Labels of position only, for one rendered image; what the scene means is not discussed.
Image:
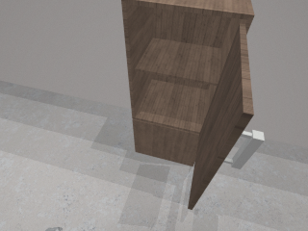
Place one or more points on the cupboard door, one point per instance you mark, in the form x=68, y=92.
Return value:
x=230, y=111

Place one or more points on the handle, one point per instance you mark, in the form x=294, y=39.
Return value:
x=252, y=142

